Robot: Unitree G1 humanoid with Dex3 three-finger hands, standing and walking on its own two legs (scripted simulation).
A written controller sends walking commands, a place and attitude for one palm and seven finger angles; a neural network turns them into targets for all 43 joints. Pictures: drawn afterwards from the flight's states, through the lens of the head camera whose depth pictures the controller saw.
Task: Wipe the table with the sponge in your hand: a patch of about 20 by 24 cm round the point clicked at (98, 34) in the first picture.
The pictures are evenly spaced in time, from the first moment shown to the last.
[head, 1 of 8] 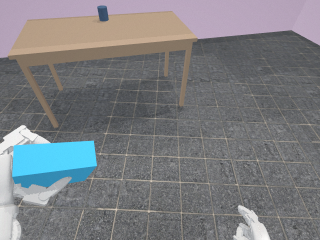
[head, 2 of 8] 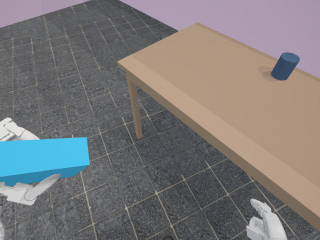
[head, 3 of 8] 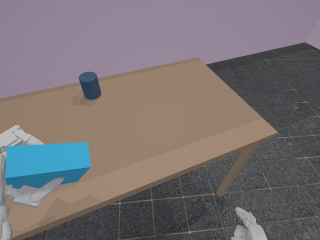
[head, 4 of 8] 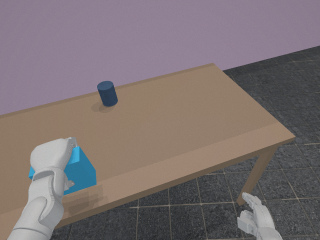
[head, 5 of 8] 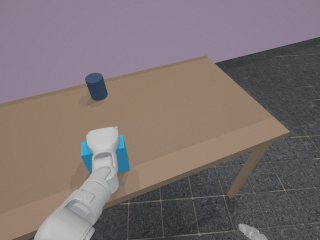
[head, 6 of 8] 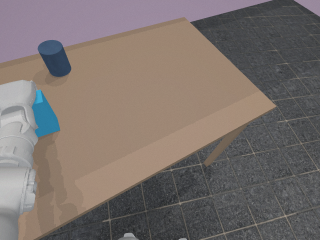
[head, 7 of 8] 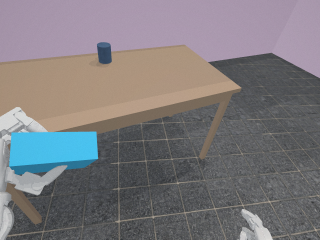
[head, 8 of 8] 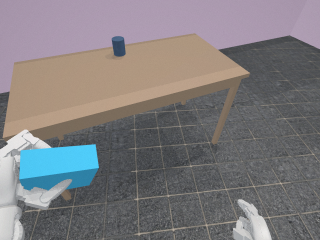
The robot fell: no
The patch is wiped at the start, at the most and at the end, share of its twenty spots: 0.00 1.00 1.00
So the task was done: yes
